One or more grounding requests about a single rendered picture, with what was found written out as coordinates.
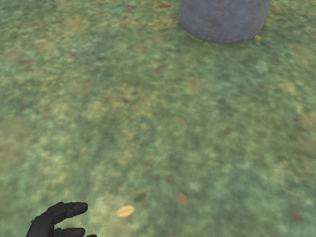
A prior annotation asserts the left robot hand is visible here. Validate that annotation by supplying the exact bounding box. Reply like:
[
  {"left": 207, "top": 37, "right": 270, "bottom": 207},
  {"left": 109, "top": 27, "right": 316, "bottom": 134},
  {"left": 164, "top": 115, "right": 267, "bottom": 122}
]
[{"left": 26, "top": 201, "right": 97, "bottom": 237}]

